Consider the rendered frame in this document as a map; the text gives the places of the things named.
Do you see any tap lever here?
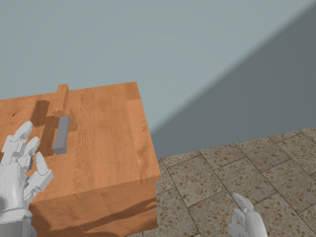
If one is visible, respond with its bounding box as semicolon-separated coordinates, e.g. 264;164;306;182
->
52;116;70;155

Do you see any left robot hand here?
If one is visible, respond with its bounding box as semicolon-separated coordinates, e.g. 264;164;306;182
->
0;120;54;213

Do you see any counter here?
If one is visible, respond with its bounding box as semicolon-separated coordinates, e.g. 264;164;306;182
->
0;81;161;237

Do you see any left robot forearm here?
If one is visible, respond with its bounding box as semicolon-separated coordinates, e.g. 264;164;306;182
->
0;207;38;237

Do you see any right robot hand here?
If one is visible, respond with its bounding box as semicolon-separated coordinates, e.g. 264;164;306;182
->
228;193;268;237

